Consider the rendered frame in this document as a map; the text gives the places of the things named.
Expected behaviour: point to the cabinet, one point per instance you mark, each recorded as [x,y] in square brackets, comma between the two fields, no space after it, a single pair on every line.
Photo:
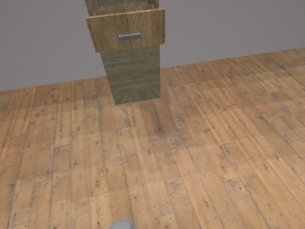
[133,74]

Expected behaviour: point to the robot left thigh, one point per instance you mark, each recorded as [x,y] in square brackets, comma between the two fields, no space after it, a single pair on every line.
[122,224]

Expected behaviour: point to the drawer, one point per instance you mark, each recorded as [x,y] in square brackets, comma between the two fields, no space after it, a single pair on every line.
[105,25]

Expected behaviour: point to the handle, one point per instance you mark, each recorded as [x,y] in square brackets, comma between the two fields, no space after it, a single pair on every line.
[130,36]

